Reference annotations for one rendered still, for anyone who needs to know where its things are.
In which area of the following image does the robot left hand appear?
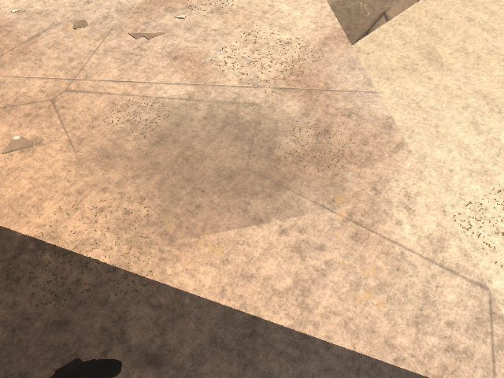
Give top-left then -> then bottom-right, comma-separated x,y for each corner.
50,358 -> 122,378

